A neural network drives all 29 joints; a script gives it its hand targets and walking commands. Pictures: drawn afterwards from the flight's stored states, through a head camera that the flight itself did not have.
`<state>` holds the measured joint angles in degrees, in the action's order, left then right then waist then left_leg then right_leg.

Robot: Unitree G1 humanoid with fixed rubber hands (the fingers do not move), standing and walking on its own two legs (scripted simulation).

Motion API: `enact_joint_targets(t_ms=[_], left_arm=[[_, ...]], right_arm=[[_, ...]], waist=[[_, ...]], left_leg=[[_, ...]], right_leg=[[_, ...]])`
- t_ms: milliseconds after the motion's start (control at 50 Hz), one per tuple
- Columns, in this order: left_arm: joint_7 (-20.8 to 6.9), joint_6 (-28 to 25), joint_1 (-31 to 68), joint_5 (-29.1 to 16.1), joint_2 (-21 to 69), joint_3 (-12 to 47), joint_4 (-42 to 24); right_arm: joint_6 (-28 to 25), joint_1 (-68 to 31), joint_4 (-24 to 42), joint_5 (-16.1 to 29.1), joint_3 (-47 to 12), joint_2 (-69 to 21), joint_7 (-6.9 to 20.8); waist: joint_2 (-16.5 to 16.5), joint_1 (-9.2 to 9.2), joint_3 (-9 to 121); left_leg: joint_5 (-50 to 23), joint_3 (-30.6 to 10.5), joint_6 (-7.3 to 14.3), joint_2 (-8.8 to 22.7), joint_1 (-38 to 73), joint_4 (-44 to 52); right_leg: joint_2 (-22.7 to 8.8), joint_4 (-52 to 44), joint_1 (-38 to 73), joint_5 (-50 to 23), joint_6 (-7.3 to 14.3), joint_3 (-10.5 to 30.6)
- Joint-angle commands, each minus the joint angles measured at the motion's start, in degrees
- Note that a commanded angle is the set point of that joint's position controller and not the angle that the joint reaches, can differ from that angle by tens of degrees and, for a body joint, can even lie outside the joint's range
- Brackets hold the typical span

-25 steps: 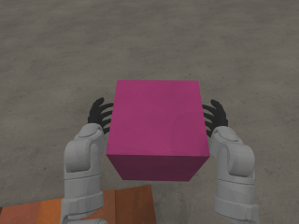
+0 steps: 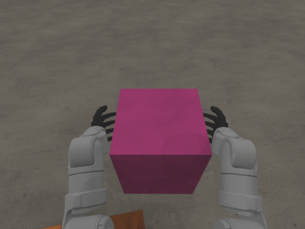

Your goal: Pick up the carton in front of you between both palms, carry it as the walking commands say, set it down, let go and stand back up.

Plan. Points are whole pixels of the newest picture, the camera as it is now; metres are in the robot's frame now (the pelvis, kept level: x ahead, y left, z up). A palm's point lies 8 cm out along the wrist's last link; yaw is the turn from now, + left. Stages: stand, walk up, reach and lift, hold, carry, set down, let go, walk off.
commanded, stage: carry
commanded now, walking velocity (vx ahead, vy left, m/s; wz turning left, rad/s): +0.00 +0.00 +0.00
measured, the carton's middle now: (158, 144) +0.35 +0.00 +0.04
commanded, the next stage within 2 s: none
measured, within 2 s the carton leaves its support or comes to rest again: neither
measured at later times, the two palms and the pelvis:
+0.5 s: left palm (87, 142) +0.30 +0.17 +0.11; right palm (212, 140) +0.30 -0.13 +0.12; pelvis -0.02 +0.02 +0.00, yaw -1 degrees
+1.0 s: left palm (99, 93) +0.50 +0.18 +0.10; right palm (194, 92) +0.50 -0.12 +0.11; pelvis +0.17 +0.04 -0.02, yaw +1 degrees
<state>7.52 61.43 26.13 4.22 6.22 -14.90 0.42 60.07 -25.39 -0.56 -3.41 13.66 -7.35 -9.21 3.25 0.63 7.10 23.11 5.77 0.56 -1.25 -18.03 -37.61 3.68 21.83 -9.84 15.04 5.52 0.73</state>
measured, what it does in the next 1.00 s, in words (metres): walks ahead: right foot 0.03 m lower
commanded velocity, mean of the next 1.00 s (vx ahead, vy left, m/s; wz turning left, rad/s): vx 0.36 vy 0.00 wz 0.00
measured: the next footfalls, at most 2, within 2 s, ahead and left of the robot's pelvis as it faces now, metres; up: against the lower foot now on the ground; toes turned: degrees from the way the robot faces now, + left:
right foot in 0.98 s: +0.25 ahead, -0.03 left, +0.00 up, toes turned -4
left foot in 1.42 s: +0.61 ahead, +0.13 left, +0.00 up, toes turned +6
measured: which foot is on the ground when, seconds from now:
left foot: down 0.00-0.98, up 1.00-1.00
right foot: down 0.00-0.62, up 0.64-0.96, down 0.98-1.00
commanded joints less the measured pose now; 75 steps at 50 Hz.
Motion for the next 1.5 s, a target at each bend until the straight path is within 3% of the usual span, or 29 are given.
enact_joint_targets(t_ms=[0,100,220,300,380,460,520,580,600,640,720,760,860,900,920,940,960,1020,1060,1100,1120,1200,1260,1320,1360,1380,1400,1440,1480], left_arm=[[-0.2,-0.6,32.1,-10.1,43.1,32.6,-4.8],[-0.6,-1.7,33.7,-10.1,42.6,34.3,-6.9],[-0.6,-0.8,32.2,-10.1,43.3,33.0,-5.2],[-1.0,-0.9,33.0,-11.0,42.7,33.7,-4.9],[-0.1,-1.2,33.8,-10.8,43.1,33.7,-5.6],[0.5,-0.2,30.7,-7.2,40.0,31.6,-2.4],[0.3,-0.4,33.4,-10.0,39.5,32.1,-1.4],[0.7,-0.5,33.4,-8.3,40.8,31.9,-3.2],[0.7,-0.6,35.2,-7.8,41.1,31.0,-2.3],[0.0,-1.3,33.6,-9.6,45.1,30.3,-0.1],[0.9,-2.6,32.3,-9.9,44.2,31.3,-2.6],[1.3,-3.3,31.5,-9.2,43.8,31.1,-5.8],[1.9,-2.0,28.1,-7.4,38.3,32.2,-6.4],[1.6,-1.2,25.7,-6.7,37.8,31.9,-6.0],[1.3,-1.0,24.2,-8.8,38.1,32.0,-4.6],[1.3,-1.1,27.3,-6.9,34.6,31.3,-5.5],[0.5,-0.7,25.5,-9.3,37.7,32.3,-5.9],[-1.8,-1.9,32.9,-14.0,44.4,36.7,-8.7],[-2.6,-2.8,35.7,-17.7,47.9,40.5,-10.7],[-2.8,-3.2,34.8,-17.4,46.1,40.1,-10.0],[-2.7,-3.5,38.8,-19.1,45.4,42.8,-12.6],[-2.0,-3.2,33.3,-18.7,44.0,41.3,-10.4],[-1.3,-2.1,29.0,-16.7,40.8,38.1,-7.3],[0.1,-1.2,27.7,-13.5,39.7,37.2,-9.5],[0.2,-1.1,30.8,-12.8,37.5,36.4,-10.0],[0.4,-0.9,27.9,-12.8,40.0,35.5,-11.9],[0.8,0.0,26.8,-9.6,37.4,35.0,-7.6],[1.2,-1.1,29.2,-7.0,39.8,32.7,-8.4],[0.5,-2.6,28.4,-9.3,46.0,33.6,-9.0]], right_arm=[[-0.4,-32.6,4.7,10.1,-33.2,-43.8,0.7],[-0.5,-34.1,3.1,10.5,-33.6,-45.7,1.2],[0.4,-33.5,3.1,10.2,-32.8,-44.3,0.9],[0.0,-34.6,3.3,10.2,-31.6,-44.8,1.3],[0.2,-34.5,3.2,10.0,-33.3,-43.4,1.0],[0.5,-33.9,0.2,7.7,-31.1,-40.5,0.5],[0.6,-32.5,-2.2,8.6,-30.0,-41.3,-0.1],[-0.5,-33.1,-2.4,8.4,-28.7,-41.6,0.0],[-0.1,-31.7,-2.5,6.7,-28.5,-40.9,-0.2],[-0.7,-36.8,4.2,10.3,-33.2,-42.9,0.1],[-1.6,-38.4,5.2,15.2,-37.0,-48.2,1.4],[-3.0,-44.3,13.7,19.1,-41.1,-48.2,2.1],[-1.1,-31.3,5.2,16.8,-37.1,-42.2,2.0],[-0.5,-28.5,4.1,16.2,-37.1,-42.1,2.1],[0.1,-29.3,4.4,14.6,-35.6,-40.5,2.0],[0.5,-29.1,2.7,12.7,-33.5,-41.6,1.9],[0.6,-28.9,4.4,12.4,-34.8,-40.9,1.4],[-0.7,-32.4,6.0,10.0,-32.7,-43.2,0.8],[-2.0,-31.3,6.5,9.2,-33.2,-44.3,0.6],[-2.3,-29.2,6.8,6.5,-33.2,-44.5,0.1],[-2.0,-25.6,2.0,4.0,-30.2,-43.1,0.0],[-1.9,-25.8,6.7,5.9,-32.2,-41.2,-0.1],[-1.1,-27.5,8.4,8.2,-34.4,-39.0,-0.3],[-0.1,-28.2,9.5,10.9,-33.9,-37.5,0.4],[0.3,-26.8,6.1,10.7,-34.4,-38.2,0.7],[-0.1,-25.8,7.8,12.5,-34.8,-39.3,1.0],[0.1,-25.9,5.3,10.8,-32.7,-38.8,1.1],[-0.4,-28.4,3.9,11.2,-34.7,-43.8,1.9],[-2.0,-35.1,10.5,18.4,-41.3,-49.6,4.2]], waist=[[-2.0,-1.12,18.1],[-2.5,-1.09,17.1],[0.7,-0.77,18.3],[-0.7,-0.81,15.9],[3.5,-2.38,10.2],[1.1,-1.09,11.1],[2.7,0.53,11.6],[-15.6,4.51,10.3],[-14.8,5.88,5.3],[-8.8,4.95,9.6],[-5.7,4.72,11.1],[-9.5,2.82,13.5],[-11.9,3.76,13.6],[-10.0,-2.51,20.0],[-4.6,-5.63,24.0],[10.2,-3.3,20.9],[8.9,-4.63,21.5],[-1.4,-4.23,14.6],[0.0,-2.44,15.4],[3.4,-3.88,12.7],[-1.4,-4.65,11.5],[5.7,-4.16,11.3],[4.4,-4.86,5.6],[1.3,-0.31,14.1],[-3.7,5.39,21.0],[-17.7,3.37,27.0],[-19.4,5.11,26.0],[-8.1,3.69,19.3],[-6.2,1.71,19.0]], left_leg=[[-23.0,-6.5,2.2,7.7,5.6,2.2],[-8.9,-4.4,0.5,5.8,2.6,0.4],[-11.8,-5.9,1.8,7.5,1.5,2.0],[-4.8,-6.5,2.0,5.6,3.9,2.7],[6.7,-1.6,2.2,1.2,-8.2,-5.2],[1.1,-1.0,3.9,1.1,-3.7,1.7],[2.1,-4.9,5.3,1.7,2.0,0.4],[-6.3,-28.8,14.2,16.2,21.0,12.4],[-11.5,-36.4,17.8,21.2,21.2,16.8],[-24.2,-33.5,18.6,19.6,23.7,10.8],[-27.9,-20.7,10.9,15.5,21.1,13.5],[-27.4,-19.0,10.7,14.9,20.2,15.1],[-52.1,-7.9,7.4,9.9,18.0,6.9],[-53.0,-3.8,3.8,8.2,12.7,-7.3],[-35.2,-1.0,1.3,5.9,1.4,-20.1],[3.2,-1.6,-0.8,-3.8,-19.2,-35.4],[9.2,-5.0,1.1,-2.7,-25.8,-38.7],[3.6,-5.3,1.2,3.2,-29.0,-33.6],[0.1,-3.0,0.1,2.0,-24.4,-24.9],[-3.1,-1.9,-0.1,2.6,-22.3,-18.0],[-5.2,-1.2,0.0,2.5,-23.9,-14.0],[-16.9,1.7,0.4,2.7,-18.7,-5.0],[-24.1,5.9,1.3,-0.3,-16.3,3.9],[-23.4,8.5,3.5,-3.1,2.8,7.6],[-26.4,-3.5,6.7,7.1,26.8,9.2],[-46.0,-26.5,13.6,22.2,39.3,6.8],[-43.6,-35.0,17.6,23.1,39.1,11.1],[-28.8,-29.1,13.8,20.0,27.9,14.5],[-19.8,-22.5,9.8,16.7,20.9,18.4]], right_leg=[[-12.1,4.1,8.0,-42.1,-4.7,5.8],[-14.1,1.4,10.1,-46.3,-4.6,9.0],[-13.5,3.9,9.9,-43.4,-3.9,6.6],[-12.8,-1.0,3.6,-22.8,-4.5,9.3],[-14.3,-7.7,3.6,20.1,2.8,17.7],[-16.0,-5.0,1.2,9.1,4.7,16.6],[-13.4,2.6,-3.3,-3.4,3.9,12.8],[-3.2,20.6,-28.1,11.8,-2.0,-2.7],[-3.7,28.0,-36.7,16.6,-2.6,-1.3],[-4.1,33.2,-39.0,20.8,-2.9,-0.2],[-4.6,20.9,-28.4,8.8,-4.3,-3.8],[-3.4,18.1,-21.8,2.5,-4.0,-6.2],[2.0,6.8,-7.5,-7.3,-1.9,-13.1],[-1.6,0.3,8.9,-11.6,0.1,-9.4],[-11.8,2.7,22.6,-13.5,2.9,5.7],[-23.4,2.6,30.2,-30.8,11.2,26.9],[-24.7,1.1,33.1,-29.4,11.9,30.9],[-21.6,0.5,23.6,-30.0,8.4,19.8],[-17.6,-2.2,20.2,-28.3,4.8,12.4],[-18.0,-5.5,14.7,-24.2,7.0,11.9],[-16.7,-4.6,15.8,-25.6,6.4,10.4],[-16.2,-4.7,14.3,-29.7,3.9,4.0],[-12.2,-5.1,13.1,-44.0,1.2,-0.5],[-12.4,10.0,14.0,-56.2,-0.5,-2.7],[-7.9,36.5,-2.4,-34.6,-4.0,-5.2],[0.6,48.5,-17.7,10.2,-5.4,-2.6],[1.1,61.2,-27.1,17.2,-4.6,-0.3],[-3.8,58.8,-31.3,11.0,-3.1,2.5],[-6.0,48.8,-25.7,6.5,-3.4,2.9]])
